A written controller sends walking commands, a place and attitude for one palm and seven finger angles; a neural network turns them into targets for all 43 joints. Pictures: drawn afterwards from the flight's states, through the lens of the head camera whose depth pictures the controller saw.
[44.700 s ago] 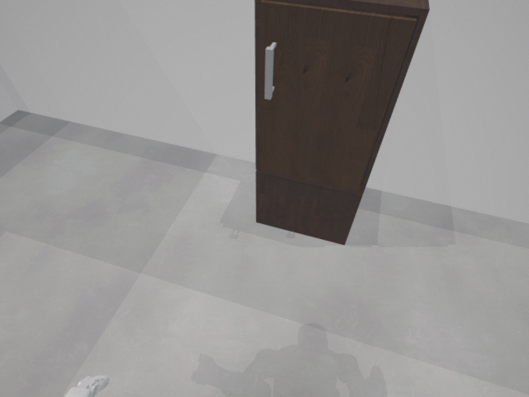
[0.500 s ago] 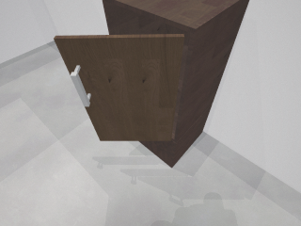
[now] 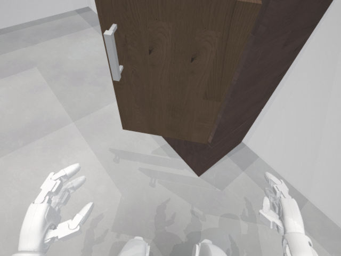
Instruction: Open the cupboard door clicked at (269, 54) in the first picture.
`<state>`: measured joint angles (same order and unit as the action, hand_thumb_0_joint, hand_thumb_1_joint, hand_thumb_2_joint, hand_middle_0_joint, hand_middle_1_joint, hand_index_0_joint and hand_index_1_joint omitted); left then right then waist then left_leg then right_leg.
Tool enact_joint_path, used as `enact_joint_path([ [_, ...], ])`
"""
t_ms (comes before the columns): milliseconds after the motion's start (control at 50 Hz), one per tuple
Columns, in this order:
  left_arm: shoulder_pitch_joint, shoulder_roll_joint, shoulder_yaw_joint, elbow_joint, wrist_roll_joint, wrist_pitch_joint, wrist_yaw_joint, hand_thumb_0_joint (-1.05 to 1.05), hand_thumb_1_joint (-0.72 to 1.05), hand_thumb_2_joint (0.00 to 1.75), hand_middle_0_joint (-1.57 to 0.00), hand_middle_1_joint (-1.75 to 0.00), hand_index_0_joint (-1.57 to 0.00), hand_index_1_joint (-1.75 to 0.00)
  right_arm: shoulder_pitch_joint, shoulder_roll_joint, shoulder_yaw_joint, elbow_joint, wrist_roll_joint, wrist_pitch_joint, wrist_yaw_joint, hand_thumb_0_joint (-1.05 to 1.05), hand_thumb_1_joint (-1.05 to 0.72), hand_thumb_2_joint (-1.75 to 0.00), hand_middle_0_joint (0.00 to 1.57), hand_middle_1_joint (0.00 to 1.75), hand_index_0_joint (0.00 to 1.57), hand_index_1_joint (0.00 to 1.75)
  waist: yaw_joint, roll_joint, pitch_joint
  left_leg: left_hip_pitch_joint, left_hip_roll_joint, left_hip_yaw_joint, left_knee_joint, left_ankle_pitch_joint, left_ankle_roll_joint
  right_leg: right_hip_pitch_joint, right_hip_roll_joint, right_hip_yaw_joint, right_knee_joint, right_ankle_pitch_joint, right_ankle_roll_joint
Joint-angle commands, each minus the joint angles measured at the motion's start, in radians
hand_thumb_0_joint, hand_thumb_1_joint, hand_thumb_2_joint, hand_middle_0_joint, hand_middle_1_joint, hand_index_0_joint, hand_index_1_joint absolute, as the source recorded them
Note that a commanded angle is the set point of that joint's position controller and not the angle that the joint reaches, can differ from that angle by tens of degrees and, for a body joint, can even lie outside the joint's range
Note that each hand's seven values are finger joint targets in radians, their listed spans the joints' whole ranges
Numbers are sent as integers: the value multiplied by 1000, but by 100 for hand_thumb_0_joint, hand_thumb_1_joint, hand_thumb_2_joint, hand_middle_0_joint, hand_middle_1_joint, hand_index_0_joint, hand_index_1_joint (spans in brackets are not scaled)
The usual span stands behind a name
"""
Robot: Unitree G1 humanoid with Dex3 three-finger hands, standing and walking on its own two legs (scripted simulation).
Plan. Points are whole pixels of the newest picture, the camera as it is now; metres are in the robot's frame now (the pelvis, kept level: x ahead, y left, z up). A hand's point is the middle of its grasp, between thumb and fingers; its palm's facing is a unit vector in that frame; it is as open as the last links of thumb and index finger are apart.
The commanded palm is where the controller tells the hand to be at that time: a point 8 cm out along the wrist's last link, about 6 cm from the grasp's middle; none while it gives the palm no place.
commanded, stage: raise the hand with hooked fingers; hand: left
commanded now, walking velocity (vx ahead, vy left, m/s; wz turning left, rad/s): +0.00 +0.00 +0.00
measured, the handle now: (115, 53) +0.60 +0.24 +0.10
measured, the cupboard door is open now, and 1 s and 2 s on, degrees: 41 41 41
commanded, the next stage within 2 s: move the hooked fingers beside the handle in 1.54 s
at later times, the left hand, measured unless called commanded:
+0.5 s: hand (60, 172) +0.25 +0.26 +0.07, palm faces -0.01 -1.00 -0.08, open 12.4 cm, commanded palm +0.22 +0.31 +0.08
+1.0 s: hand (45, 128) +0.31 +0.30 +0.12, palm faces +0.01 -1.00 -0.07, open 13.9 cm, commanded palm +0.29 +0.35 +0.12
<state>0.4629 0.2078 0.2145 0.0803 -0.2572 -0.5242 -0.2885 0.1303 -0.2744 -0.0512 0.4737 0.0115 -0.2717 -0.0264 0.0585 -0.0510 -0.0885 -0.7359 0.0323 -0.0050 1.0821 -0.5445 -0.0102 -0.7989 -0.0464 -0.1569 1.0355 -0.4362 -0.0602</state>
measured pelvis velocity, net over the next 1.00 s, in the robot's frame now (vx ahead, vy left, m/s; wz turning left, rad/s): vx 0.02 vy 0.03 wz -0.02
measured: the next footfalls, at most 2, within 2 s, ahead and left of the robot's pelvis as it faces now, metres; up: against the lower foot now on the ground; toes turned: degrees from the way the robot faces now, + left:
none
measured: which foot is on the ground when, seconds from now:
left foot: down 0.00-1.00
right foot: down 0.00-1.00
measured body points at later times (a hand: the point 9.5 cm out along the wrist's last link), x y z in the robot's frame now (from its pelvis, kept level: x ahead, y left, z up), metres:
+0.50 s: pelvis +0.00 +0.04 +0.02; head +0.06 +0.05 +0.46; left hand +0.24 +0.31 +0.07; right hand +0.14 -0.22 -0.06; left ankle +0.00 +0.13 -0.67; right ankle +0.05 -0.09 -0.67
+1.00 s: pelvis +0.02 +0.03 +0.04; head +0.07 +0.04 +0.49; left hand +0.30 +0.35 +0.12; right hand +0.18 -0.20 -0.04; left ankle +0.00 +0.13 -0.67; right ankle +0.05 -0.09 -0.67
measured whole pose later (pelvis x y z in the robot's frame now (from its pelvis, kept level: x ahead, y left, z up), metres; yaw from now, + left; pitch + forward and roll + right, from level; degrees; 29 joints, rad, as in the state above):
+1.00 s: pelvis +0.02 +0.03 +0.04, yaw -1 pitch +9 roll -2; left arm -0.01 0.41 0.42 0.30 -0.33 -0.21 -0.47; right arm 0.27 -0.26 0.06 0.57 0.03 -0.23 -0.07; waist 0.02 0.02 -0.05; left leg -0.52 0.02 0.03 0.84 -0.47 0.03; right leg -0.58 -0.04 -0.13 0.77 -0.34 -0.01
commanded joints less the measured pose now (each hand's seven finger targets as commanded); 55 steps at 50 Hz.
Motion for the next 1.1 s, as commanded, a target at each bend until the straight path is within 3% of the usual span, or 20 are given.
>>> enact_joint_path([
  [0, -347, 155, -32, -345, -17, -110, -63, 0, 22, 61, -25, -74, -25, -74, 76, -112, 4, -40, 6, -52, -19, 0, -90, -90, 20, 30, 20, 30, -137, 181, -225, 50, -22, -23, -96, 277, 45, 141, 39, 157, -136, 162, 30],
  [40, -325, 177, -19, -222, -15, -26, -103, 0, 18, 59, -25, -76, -25, -76, 74, -120, 9, -40, 20, -51, -30, 0, -90, -90, 20, 30, 20, 30, -138, 116, -184, -6, -24, -32, -128, 193, 43, 146, 41, 149, -171, 64, 39],
  [60, -311, 199, 11, -173, -18, 27, -118, 0, 15, 58, -25, -78, -25, -78, 65, -123, 11, -41, 28, -49, -36, 0, -90, -90, 20, 30, 20, 30, -121, 90, -178, -24, -25, -37, -149, 175, 41, 169, 40, 149, -188, 33, 41],
  [80, -267, 216, 42, -96, -33, 94, -141, 0, 13, 57, -25, -80, -25, -80, 57, -129, 14, -48, 30, -42, -39, 0, -90, -90, 20, 30, 20, 30, -97, 76, -171, -25, -28, -40, -169, 187, 39, 194, 46, 140, -193, 40, 35],
  [120, -185, 240, 120, -119, -64, 197, -148, 0, 8, 55, -26, -82, -26, -82, 35, -117, 13, -83, 40, -28, -40, 0, -90, -90, 20, 30, 20, 30, -40, 55, -273, -1, -41, -29, -217, 242, 35, 309, 31, 131, -213, 94, 44],
  [160, -150, 246, 175, -166, -100, 258, -121, 0, 4, 53, -26, -86, -26, -86, 9, -97, 16, -112, 40, -21, -40, 0, -90, -90, 20, 30, 20, 30, -6, 18, -318, 11, -44, -26, -244, 283, 31, 374, 23, 125, -224, 122, 50],
  [180, -135, 257, 207, -175, -119, 267, -103, 0, 1, 52, -26, -87, -26, -87, -3, -89, 22, -111, 34, -22, -37, 0, -90, -90, 20, 30, 20, 30, 17, 41, -312, 28, -43, -35, -259, 317, 24, 389, 32, 108, -208, 154, 39],
  [220, -135, 241, 222, -235, -125, 242, -46, 0, -3, 50, -27, -90, -27, -90, 17, -72, 22, -105, 28, -27, -29, 0, -90, -90, 20, 30, 20, 30, 12, 65, -270, 43, -40, -32, -281, 328, 16, 352, 36, 88, -210, 163, 39],
  [280, -238, 222, 169, -266, -88, 167, 18, 0, -10, 47, -27, -94, -27, -94, 39, -88, 27, -91, 15, -39, -23, 0, -90, -90, 20, 30, 20, 30, -32, 59, -153, 37, -28, -46, -299, 267, 17, 254, 47, 73, -213, 77, 33],
  [320, -274, 219, 136, -226, -55, 127, 20, 0, -15, 45, -27, -98, -27, -98, 75, -107, 26, -76, 12, -49, -22, 0, -90, -90, 20, 30, 20, 30, -61, 108, -134, 53, -29, -41, -300, 202, 18, 199, 43, 76, -219, 19, 36],
  [380, -335, 229, 96, -208, -39, 103, -20, 0, -22, 42, -28, -102, -28, -102, 105, -136, 23, -67, 16, -61, -31, 0, -90, -90, 20, 30, 20, 30, -91, 99, -153, 76, -26, -49, -298, 174, 24, 189, 43, 79, -221, 16, 35],
  [460, -395, 303, 142, -191, -53, 135, -79, 0, -31, 38, -29, -108, -29, -108, 112, -152, 22, -60, 31, -71, -52, 0, -90, -90, 20, 30, 20, 30, -74, 143, -207, 131, -24, -60, -324, 197, 20, 248, 38, 84, -241, 48, 35],
  [520, -419, 352, 199, -211, -72, 159, -82, 0, -38, 35, -29, -112, -29, -112, 114, -150, 26, -60, 27, -67, -58, 0, -90, -90, 20, 30, 20, 30, -52, 179, -237, 197, -19, -70, -341, 323, 6, 295, 45, 71, -237, 140, 29],
  [580, -420, 376, 248, -162, -94, 181, -69, 0, -45, 32, -30, -117, -30, -117, 116, -147, 32, -56, 24, -56, -57, 0, -90, -90, 20, 30, 20, 30, -37, 164, -198, 201, -20, -66, -348, 393, -2, 327, 53, 65, -245, 201, 24],
  [620, -440, 343, 221, -137, -89, 199, -73, 0, -50, 30, -30, -120, -30, -120, 112, -141, 35, -53, 28, -47, -53, 0, -90, -90, 20, 30, 20, 30, -47, 204, -166, 226, -16, -59, -355, 432, -9, 310, 50, 61, -254, 228, 28],
  [680, -479, 337, 206, -61, -86, 241, -96, 0, -50, 30, -30, -120, -30, -120, 120, -149, 40, -57, 27, -34, -52, 0, -90, -90, 20, 30, 20, 30, -60, 144, -131, 213, -16, -57, -365, 421, -4, 323, 57, 60, -271, 244, 27],
  [780, -574, 393, 237, -30, -93, 279, -160, 0, -50, 30, -30, -120, -30, -120, 125, -156, 42, -56, 27, -22, -58, 0, -90, -90, 20, 30, 20, 30, -64, 129, -195, 251, -22, -42, -356, 493, 5, 380, 57, 78, -290, 341, 30],
  [880, -664, 471, 309, -18, -110, 249, -178, 0, -50, 30, -30, -120, -30, -120, 128, -153, 47, -36, 20, -17, -60, 0, -90, -90, 20, 30, 20, 30, -54, 148, -238, 289, -22, -41, -358, 550, 3, 417, 60, 86, -301, 389, 26],
  [1000, -727, 490, 323, 84, -114, 261, -214, 0, -50, 30, -30, -120, -30, -120, 135, -155, 47, -17, 27, -3, -63, 0, -90, -90, 20, 30, 20, 30, -59, 164, -234, 307, -21, -31, -381, 569, 6, 435, 54, 90, -326, 408, 29],
  [1080, -672, 444, 293, 174, -123, 291, -251, 0, -50, 30, -30, -120, -30, -120, 137, -161, 43, -33, 30, 4, -57, 0, -90, -90, 20, 30, 20, 30, -51, 105, -211, 278, -24, -23, -392, 556, 15, 452, 51, 93, -340, 420, 28],
])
